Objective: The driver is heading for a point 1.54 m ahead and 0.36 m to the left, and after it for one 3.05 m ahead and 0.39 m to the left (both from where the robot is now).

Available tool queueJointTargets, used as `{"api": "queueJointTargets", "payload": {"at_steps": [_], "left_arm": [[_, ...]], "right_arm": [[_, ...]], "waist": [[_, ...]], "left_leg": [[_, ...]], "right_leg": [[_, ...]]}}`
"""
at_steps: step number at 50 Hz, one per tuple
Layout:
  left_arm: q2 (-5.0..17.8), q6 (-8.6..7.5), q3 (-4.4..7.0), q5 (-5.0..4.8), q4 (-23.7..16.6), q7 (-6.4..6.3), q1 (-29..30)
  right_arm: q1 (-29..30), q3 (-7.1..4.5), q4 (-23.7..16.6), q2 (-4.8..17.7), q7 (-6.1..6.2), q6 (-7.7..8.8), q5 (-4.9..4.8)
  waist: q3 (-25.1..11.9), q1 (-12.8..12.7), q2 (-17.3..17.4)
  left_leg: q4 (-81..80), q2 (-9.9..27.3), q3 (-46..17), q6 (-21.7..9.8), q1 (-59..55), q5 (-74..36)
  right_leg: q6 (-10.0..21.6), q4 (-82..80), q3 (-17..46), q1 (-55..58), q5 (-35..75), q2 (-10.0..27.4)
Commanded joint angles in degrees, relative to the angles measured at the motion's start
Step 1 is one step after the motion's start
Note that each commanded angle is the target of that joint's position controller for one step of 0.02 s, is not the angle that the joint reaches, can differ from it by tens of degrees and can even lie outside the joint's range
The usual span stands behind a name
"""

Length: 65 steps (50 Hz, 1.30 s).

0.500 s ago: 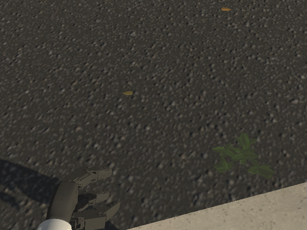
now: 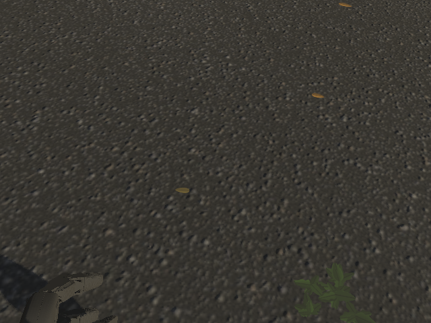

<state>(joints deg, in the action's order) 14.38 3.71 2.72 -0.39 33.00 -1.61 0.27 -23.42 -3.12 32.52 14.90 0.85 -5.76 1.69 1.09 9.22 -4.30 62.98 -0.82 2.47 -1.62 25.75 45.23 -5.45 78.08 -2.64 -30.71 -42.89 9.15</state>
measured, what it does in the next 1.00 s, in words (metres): goes down, backwards, turning left: right foot, then left foot 0.13 m lower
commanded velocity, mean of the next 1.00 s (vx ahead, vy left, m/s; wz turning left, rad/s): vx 0.00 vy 0.00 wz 0.51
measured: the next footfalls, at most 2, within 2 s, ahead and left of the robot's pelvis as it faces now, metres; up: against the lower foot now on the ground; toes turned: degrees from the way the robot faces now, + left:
right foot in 0.36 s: +0.10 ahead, -0.11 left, +0.00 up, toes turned +32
left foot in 0.74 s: -0.11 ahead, +0.16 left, -0.13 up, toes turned +42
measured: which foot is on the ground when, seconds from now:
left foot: down 0.00-0.36, up 0.38-0.72, down 0.74-1.00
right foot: up 0.00-0.34, down 0.36-0.72, up 0.74-1.00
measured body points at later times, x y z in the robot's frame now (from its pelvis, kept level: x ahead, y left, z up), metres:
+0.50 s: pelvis -0.02 -0.01 +0.05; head +0.00 +0.02 +0.50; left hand +0.04 +0.30 -0.03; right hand +0.28 -0.20 +0.00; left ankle -0.12 +0.07 -0.54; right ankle +0.07 -0.13 -0.65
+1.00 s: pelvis -0.07 +0.07 -0.05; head -0.07 +0.11 +0.40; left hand -0.14 +0.34 -0.18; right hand +0.14 -0.06 -0.16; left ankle -0.14 +0.13 -0.78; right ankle -0.04 -0.06 -0.49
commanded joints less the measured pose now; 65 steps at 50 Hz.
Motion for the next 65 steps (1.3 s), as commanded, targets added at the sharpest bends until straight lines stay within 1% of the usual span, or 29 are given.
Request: {"api": "queueJointTargets", "payload": {"at_steps": [1,2,3,7,12,14,15,17,18,19,20,21,22,24,25,31,35,36,37,38,39,40,42,46,55,59,61,62,65], "left_arm": [[1.2,-0.76,0.16,-0.12,-12.7,2.13,8.9],[-0.3,-0.39,0.00,0.17,-11.6,1.72,7.0],[-0.4,-0.08,-0.15,0.69,-10.7,0.87,4.9],[3.1,-1.38,1.23,0.75,-11.7,0.19,9.0],[1.4,-2.06,0.68,0.15,-12.2,0.05,11.5],[0.5,-2.10,0.55,0.71,-11.1,-0.22,7.8],[-0.9,-1.73,-0.26,0.30,-10.3,-0.45,4.9],[-2.8,-1.72,0.23,-3.06,-5.2,-0.44,3.7],[-1.9,-2.38,1.02,-3.44,-2.4,-0.08,1.5],[2.3,-2.47,1.44,-0.40,-1.0,-0.05,-3.4],[6.9,-3.13,2.43,2.36,-2.2,-1.28,-1.1],[1.3,-4.37,1.55,2.41,-5.5,-2.88,5.4],[-0.9,-4.71,0.03,1.61,-6.2,-3.72,8.0],[-0.5,-5.47,-0.52,0.67,-5.5,-4.77,6.6],[0.0,-5.83,-0.60,0.77,-4.7,-5.16,3.7],[5.9,-4.73,2.31,0.70,-3.0,-4.97,-8.0],[3.7,-3.57,1.33,-0.29,-1.1,-3.81,-8.6],[0.1,-3.28,0.03,0.23,1.3,-2.86,-11.2],[-4.4,-2.75,-1.08,0.70,3.2,-1.49,-11.6],[-6.8,-2.94,-1.19,-0.41,5.9,0.05,-18.2],[-1.5,-3.00,-0.09,-1.73,7.4,0.64,-25.1],[0.6,-2.71,0.30,-2.95,5.4,-0.33,-21.2],[2.2,-0.57,0.63,-3.43,2.8,-3.42,-9.1],[2.8,0.36,1.44,-0.49,1.5,-4.26,-9.1],[-1.3,1.26,-0.72,0.15,-7.3,-1.50,-5.8],[-3.3,0.53,-2.42,0.23,-11.7,-0.04,-0.2],[-3.9,-0.20,-3.26,-0.42,-13.0,1.08,2.5],[-6.0,-0.40,-4.21,-0.75,-14.9,1.59,4.9],[-4.5,-0.38,-4.40,-2.44,-15.7,2.81,9.6]], "right_arm": [[-0.3,-1.07,-5.0,9.9,0.60,4.30,0.79],[1.8,-1.75,-5.6,12.0,1.12,5.17,-1.15],[3.5,-2.21,-5.9,13.2,1.80,5.77,-3.09],[5.0,-1.04,-5.2,5.5,5.24,5.76,-3.09],[2.5,-2.17,-5.3,7.1,6.08,3.74,-4.32],[5.8,-2.55,-6.4,8.4,5.66,3.69,-4.84],[7.8,-2.35,-7.2,7.9,5.69,2.86,-5.36],[5.1,-2.80,-4.7,8.7,4.31,1.31,-6.02],[5.3,-2.72,-4.6,7.3,3.17,1.38,-5.53],[5.6,-1.57,-7.1,4.4,2.47,1.37,-5.28],[5.4,-1.66,-9.2,6.2,1.39,1.63,-5.39],[5.6,-3.48,-6.4,12.1,1.10,1.31,-5.04],[3.1,-3.64,-5.8,12.9,1.13,0.49,-3.81],[4.7,-3.04,-6.0,12.4,1.50,-0.48,-1.59],[5.7,-2.51,-7.0,11.5,1.30,-0.48,-1.71],[17.3,0.93,-10.0,5.8,-3.17,0.85,-3.32],[-0.3,-0.38,3.0,4.7,-2.38,0.84,-4.53],[-1.5,-0.07,4.7,2.8,-1.89,0.89,-4.03],[-3.4,1.34,4.2,1.3,-1.80,2.17,-0.91],[-4.0,0.90,5.0,6.7,-1.95,3.02,1.64],[-3.0,-1.31,6.7,11.6,-2.73,2.60,1.33],[1.0,-2.17,6.9,14.3,-3.19,1.93,0.89],[11.0,-0.24,4.2,8.8,-0.78,1.28,0.23],[9.4,1.96,3.4,2.8,4.22,3.53,0.97],[4.5,0.39,4.3,3.7,6.96,3.50,-0.85],[5.4,-1.13,4.5,6.2,7.31,2.39,-1.25],[2.2,-2.35,5.5,8.5,6.17,3.15,-0.81],[1.2,-3.10,6.6,10.3,5.69,3.78,-1.12],[-0.1,-3.69,8.7,12.1,3.68,3.91,-2.24]], "waist": [[-1.3,-5.2,16.2],[-0.4,-7.2,6.8],[-0.9,-8.6,3.4],[-5.3,-8.3,7.5],[-8.0,-5.7,6.9],[-6.7,-8.1,7.8],[-7.5,-10.0,7.4],[-6.3,-9.5,0.6],[-7.0,-9.4,0.3],[-12.4,-9.5,-2.7],[-10.7,-7.5,-14.6],[-6.7,-6.7,-8.1],[-5.0,-4.1,-3.8],[-1.9,-4.6,3.2],[-1.4,-5.0,5.4],[-4.9,-11.9,-1.7],[-5.6,-8.7,-0.6],[-4.4,-8.2,5.1],[-5.6,-6.0,9.4],[-9.7,-8.7,14.4],[-14.2,-10.5,13.9],[-11.1,-10.7,16.6],[0.1,-9.1,19.1],[-0.3,-8.0,7.7],[-0.6,-8.1,9.7],[-1.0,-8.7,10.0],[-3.2,-6.5,9.6],[-2.4,-6.4,10.8],[2.8,-4.6,9.1]], "left_leg": [[-36.3,8.9,-45.0,-11.1,-1.2,-51.1],[-34.5,10.6,-45.8,-9.7,-5.0,-48.4],[-31.5,11.0,-44.9,-10.2,-9.2,-47.8],[-26.1,6.2,-41.1,-9.5,-12.9,-48.9],[-28.9,5.4,-44.4,-8.9,-22.9,-57.3],[-30.0,3.0,-41.3,-4.5,-17.7,-59.5],[-31.2,2.0,-41.9,-1.1,-12.9,-53.0],[-26.8,-7.9,-28.6,2.0,-7.9,-24.9],[-17.6,-9.6,-23.9,2.7,-2.2,-17.6],[-9.0,-10.9,-19.2,3.9,11.1,-12.5],[7.9,-5.1,-15.1,7.0,16.3,-12.7],[21.3,-1.4,-18.6,8.1,12.7,-19.5],[27.9,-2.8,-16.6,8.6,13.2,-21.2],[38.1,-2.2,-13.0,8.7,14.5,-27.7],[39.0,-1.3,-12.3,8.0,15.4,-29.1],[-10.2,5.7,-7.4,6.3,9.7,-32.7],[-44.4,2.3,1.0,1.4,-24.4,-60.2],[-48.4,2.5,-0.2,-0.5,-30.8,-63.0],[-42.4,9.1,-7.2,-3.1,-35.7,-77.0],[-28.6,20.5,-11.0,-5.3,-36.1,-113.2],[-30.0,25.8,-11.4,-11.0,-32.7,-104.5],[-36.0,27.2,-15.3,-14.9,-26.7,-74.2],[-44.9,25.1,-17.8,-14.9,-18.0,-39.5],[-45.0,23.2,-12.0,-10.1,-17.6,-38.9],[-45.4,23.6,-0.4,-10.8,-30.4,-56.8],[-45.0,22.2,3.7,-10.0,-30.7,-52.9],[-50.1,24.9,1.5,-9.8,-33.6,-25.2],[-53.8,28.4,-0.9,-10.0,-33.2,-19.2],[-61.3,29.1,3.3,-10.3,-31.9,-7.2]], "right_leg": [[0.2,19.7,9.1,-8.8,6.6,-13.2],[-0.3,19.7,9.9,-11.2,11.0,-13.3],[-0.5,17.8,11.1,-13.1,14.5,-13.5],[-0.3,7.0,14.9,-8.4,23.2,-15.3],[-1.3,-3.4,14.6,-11.7,16.1,-16.9],[-0.8,-16.2,12.2,-6.2,16.8,-15.6],[0.4,-31.5,14.7,1.5,16.6,-12.8],[2.5,-53.7,6.8,14.8,25.6,-15.3],[5.0,-57.9,10.2,24.1,33.9,-11.5],[15.1,-52.9,26.7,34.1,32.8,-0.2],[25.8,-58.7,45.9,22.5,23.3,14.6],[23.5,-56.9,43.0,11.5,15.4,12.1],[20.6,-54.0,34.4,8.7,18.8,9.0],[18.9,-49.4,24.6,6.7,28.5,6.9],[18.3,-47.8,21.4,7.5,30.7,6.1],[15.4,-35.0,11.2,13.0,33.4,5.2],[10.6,-23.8,8.0,-1.8,33.5,4.0],[8.0,-15.3,4.0,-5.8,19.7,-0.4],[4.4,5.6,3.8,-14.0,-2.5,-4.7],[0.5,23.7,13.3,-19.5,-7.4,-7.6],[-1.4,29.4,16.1,-19.5,-5.1,-7.6],[-2.2,32.3,12.9,-24.1,-1.6,-7.1],[-2.6,38.8,7.7,-31.2,4.6,-8.1],[-2.2,40.2,8.7,-27.9,20.8,-10.4],[-3.1,39.9,6.7,-37.7,12.9,-7.6],[-2.7,26.1,4.1,-38.7,13.3,-3.3],[-0.9,18.9,3.6,-39.3,14.6,0.2],[1.5,17.2,5.9,-40.1,7.3,2.0],[4.4,5.7,-2.4,-36.1,-0.5,1.4]]}}
Keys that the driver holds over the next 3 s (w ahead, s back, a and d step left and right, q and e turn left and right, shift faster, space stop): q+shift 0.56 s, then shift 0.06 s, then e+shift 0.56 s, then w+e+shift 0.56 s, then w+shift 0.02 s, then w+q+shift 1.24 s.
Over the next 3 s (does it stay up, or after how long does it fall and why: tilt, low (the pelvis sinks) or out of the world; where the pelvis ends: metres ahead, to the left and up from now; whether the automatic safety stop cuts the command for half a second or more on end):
stays up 1.38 0.07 0.09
